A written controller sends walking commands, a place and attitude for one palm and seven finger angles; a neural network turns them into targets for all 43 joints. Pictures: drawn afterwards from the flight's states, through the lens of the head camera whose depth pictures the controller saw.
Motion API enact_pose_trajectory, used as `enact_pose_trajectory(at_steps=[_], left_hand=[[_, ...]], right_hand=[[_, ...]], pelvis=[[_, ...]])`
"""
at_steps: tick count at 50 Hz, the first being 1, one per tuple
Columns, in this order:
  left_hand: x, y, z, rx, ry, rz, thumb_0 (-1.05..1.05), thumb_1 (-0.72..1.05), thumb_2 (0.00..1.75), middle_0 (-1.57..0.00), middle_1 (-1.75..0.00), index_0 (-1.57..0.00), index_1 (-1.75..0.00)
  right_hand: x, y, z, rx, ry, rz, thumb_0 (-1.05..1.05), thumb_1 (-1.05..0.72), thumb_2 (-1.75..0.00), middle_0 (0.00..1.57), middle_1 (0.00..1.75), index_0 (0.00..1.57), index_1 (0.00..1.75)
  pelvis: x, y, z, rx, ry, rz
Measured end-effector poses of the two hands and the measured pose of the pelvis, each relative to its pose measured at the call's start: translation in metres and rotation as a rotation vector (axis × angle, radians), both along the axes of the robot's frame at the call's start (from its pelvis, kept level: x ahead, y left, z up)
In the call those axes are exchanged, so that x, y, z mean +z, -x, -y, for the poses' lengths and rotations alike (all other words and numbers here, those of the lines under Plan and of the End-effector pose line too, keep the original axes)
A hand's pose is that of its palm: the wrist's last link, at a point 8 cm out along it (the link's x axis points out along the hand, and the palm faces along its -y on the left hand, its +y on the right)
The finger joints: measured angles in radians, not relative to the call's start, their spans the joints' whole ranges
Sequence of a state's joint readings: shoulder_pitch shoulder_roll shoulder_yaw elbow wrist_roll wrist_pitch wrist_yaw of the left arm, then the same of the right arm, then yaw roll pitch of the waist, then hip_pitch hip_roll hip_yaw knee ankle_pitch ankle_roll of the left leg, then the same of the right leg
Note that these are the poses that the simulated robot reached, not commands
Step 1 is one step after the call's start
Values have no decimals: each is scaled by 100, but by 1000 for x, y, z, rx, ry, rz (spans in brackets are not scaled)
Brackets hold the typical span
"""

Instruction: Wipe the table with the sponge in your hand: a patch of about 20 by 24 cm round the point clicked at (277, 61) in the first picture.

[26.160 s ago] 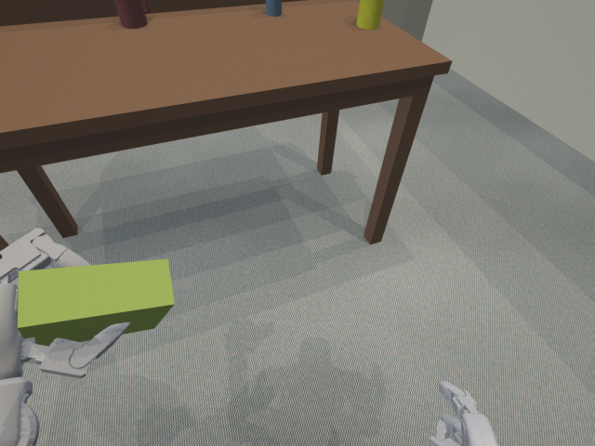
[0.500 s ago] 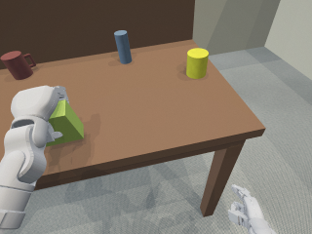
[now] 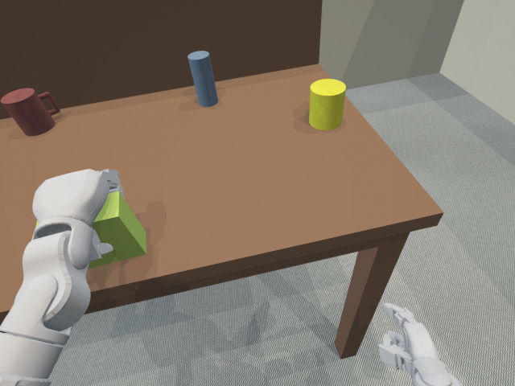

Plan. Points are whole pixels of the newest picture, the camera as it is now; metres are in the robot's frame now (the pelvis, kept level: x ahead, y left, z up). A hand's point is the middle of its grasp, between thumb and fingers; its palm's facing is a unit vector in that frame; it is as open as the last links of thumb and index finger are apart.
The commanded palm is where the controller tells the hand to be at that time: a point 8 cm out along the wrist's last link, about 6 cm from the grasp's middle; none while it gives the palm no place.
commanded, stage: lower the sponge onto the table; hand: left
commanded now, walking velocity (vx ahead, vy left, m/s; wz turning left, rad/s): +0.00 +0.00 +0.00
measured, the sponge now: (103, 239) +0.27 +0.31 +0.09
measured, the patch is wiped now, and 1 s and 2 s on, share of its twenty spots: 0.15 0.30 0.45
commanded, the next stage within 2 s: wipe forward along the first lane in 0.20 s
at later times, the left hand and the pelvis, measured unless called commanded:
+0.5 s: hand (101, 214) +0.29 +0.30 +0.14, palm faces +0.01 -0.02 -1.00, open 8.9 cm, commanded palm +0.27 +0.29 +0.19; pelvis +0.00 -0.01 +0.00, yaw +1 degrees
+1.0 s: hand (104, 193) +0.33 +0.31 +0.14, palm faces -0.09 +0.01 -1.00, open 9.0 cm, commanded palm +0.32 +0.32 +0.17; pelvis -0.01 -0.03 -0.01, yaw +0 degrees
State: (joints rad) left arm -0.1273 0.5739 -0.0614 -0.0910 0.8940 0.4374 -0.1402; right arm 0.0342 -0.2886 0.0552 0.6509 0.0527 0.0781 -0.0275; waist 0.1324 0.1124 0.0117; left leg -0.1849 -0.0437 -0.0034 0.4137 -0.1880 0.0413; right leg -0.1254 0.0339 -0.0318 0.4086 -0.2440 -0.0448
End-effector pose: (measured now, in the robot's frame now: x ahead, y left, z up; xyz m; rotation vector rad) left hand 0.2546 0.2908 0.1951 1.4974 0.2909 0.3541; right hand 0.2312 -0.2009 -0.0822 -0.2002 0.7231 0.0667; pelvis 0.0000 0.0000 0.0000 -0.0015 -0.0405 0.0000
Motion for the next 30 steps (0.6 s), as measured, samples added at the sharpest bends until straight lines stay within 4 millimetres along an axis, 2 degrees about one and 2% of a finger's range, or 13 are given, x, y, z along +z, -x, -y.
enact_pose_trajectory(at_steps=[7, 19, 30], left_hand=[[-1, -7, 2, -35, -5, -28, 1, -42, 110, -85, -146, -85, -144], [-3, -6, 2, -33, -8, -12, 1, -42, 110, -86, -146, -85, -144], [-2, -23, 1, -13, -28, -60, 1, -45, 112, -88, -142, -88, -141]], right_hand=[[0, 1, 4, -18, 3, 2, 2, -91, -90, 20, 30, 20, 30], [-6, 12, 18, -40, 16, -35, 2, -91, -90, 20, 30, 20, 30], [-16, 22, 29, -63, 22, -64, 2, -91, -90, 20, 30, 20, 30]], pelvis=[[0, -2, 2, 1, -1, -2], [-1, -4, 7, -3, -1, -6], [-2, 0, 15, 14, -3, -19]])
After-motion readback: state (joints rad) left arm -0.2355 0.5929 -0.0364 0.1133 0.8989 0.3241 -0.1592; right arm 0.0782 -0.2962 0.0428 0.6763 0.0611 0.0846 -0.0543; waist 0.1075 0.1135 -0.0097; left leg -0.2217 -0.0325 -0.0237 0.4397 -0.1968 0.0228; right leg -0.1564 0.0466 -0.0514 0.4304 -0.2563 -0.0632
